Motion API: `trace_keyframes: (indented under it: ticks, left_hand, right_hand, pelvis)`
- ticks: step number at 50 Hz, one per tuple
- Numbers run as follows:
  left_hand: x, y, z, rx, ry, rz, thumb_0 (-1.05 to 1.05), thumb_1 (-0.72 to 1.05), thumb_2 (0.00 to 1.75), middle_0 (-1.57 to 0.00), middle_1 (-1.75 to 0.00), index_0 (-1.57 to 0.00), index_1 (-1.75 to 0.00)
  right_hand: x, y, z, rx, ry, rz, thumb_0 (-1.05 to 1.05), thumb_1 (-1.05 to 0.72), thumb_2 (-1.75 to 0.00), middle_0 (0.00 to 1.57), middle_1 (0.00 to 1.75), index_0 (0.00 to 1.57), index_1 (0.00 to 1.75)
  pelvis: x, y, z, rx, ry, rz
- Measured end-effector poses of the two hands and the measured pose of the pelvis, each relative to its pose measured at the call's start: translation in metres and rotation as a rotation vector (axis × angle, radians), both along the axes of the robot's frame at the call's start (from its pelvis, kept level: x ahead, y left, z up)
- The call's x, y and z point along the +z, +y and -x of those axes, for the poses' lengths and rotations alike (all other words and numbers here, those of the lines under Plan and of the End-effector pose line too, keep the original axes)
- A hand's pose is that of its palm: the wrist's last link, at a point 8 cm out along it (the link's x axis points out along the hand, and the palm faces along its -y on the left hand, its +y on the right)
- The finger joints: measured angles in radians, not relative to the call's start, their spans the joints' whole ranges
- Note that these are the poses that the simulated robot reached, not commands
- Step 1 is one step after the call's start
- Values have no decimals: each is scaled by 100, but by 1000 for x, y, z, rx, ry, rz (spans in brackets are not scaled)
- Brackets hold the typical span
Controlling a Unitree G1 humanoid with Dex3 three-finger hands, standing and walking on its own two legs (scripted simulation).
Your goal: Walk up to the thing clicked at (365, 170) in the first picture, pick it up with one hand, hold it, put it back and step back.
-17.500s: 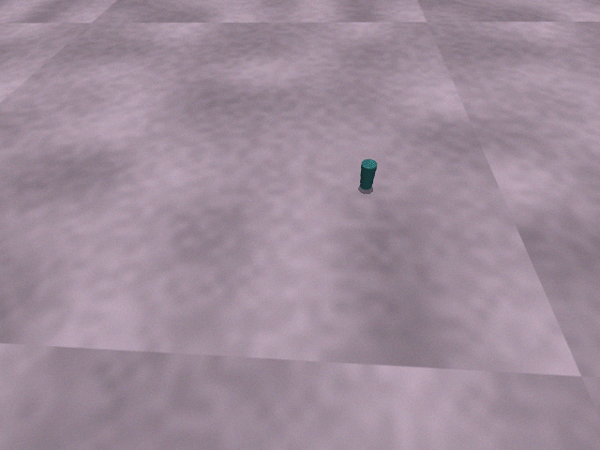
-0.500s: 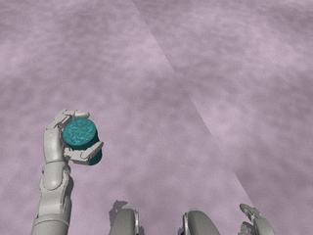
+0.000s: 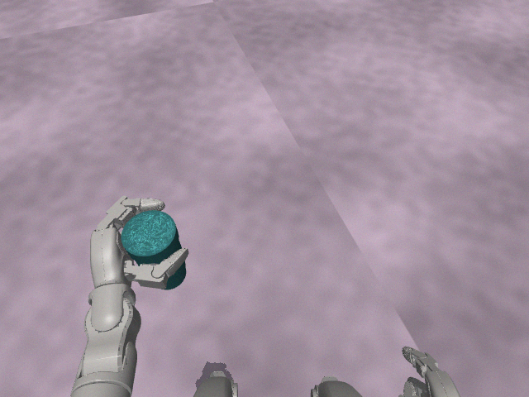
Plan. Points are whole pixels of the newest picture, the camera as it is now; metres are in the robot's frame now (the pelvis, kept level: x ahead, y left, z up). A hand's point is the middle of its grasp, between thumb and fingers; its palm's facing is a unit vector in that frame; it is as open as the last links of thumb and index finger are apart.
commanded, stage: lift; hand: left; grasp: from the side
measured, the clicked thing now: (160, 255) +0.34 +0.18 +0.00
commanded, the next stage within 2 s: hold in 0.26 s
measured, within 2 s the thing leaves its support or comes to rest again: neither
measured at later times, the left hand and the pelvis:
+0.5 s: hand (159, 232) +0.35 +0.17 +0.05, palm faces +0.20 -0.98 -0.03, open 9.9 cm; pelvis +0.02 -0.01 +0.02, yaw +0 degrees
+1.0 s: hand (152, 235) +0.34 +0.17 +0.07, palm faces +0.22 -0.98 -0.03, open 9.9 cm; pelvis +0.02 -0.01 +0.03, yaw +0 degrees
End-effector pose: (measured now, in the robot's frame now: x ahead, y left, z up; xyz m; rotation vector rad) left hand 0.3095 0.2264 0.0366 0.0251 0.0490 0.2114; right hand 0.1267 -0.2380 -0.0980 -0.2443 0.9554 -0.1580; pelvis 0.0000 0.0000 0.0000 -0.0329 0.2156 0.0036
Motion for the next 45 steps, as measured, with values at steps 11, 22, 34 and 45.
trace_keyframes:
  ticks: [11, 22, 34, 45]
  left_hand:
    - [9, -6, -4, -8, 4, -3, -2, -36, 107, -75, -103, -73, -101]
    - [17, -10, -10, -13, -3, -1, -2, -35, 106, -75, -103, -73, -101]
    - [24, -11, -5, -7, -3, -2, -3, -33, 104, -74, -102, -73, -100]
    - [29, -9, 1, -1, -6, -3, -3, -33, 103, -74, -102, -73, -100]
  right_hand:
    - [4, -5, 1, -10, 31, -6, 1, -92, -90, 20, 30, 20, 30]
    - [8, -10, 3, -26, 53, -10, 1, -92, -90, 20, 30, 20, 30]
    - [15, -13, -2, -25, 40, -13, 1, -93, -90, 20, 30, 20, 30]
    - [21, -11, -8, -17, 12, -17, 1, -94, -91, 20, 30, 20, 30]
  pelvis:
    - [8, -4, -9, 0, -18, -5]
    - [14, -6, -15, -4, -35, -9]
    - [20, -7, -17, -5, -56, -12]
    - [25, -7, -16, -4, -77, -14]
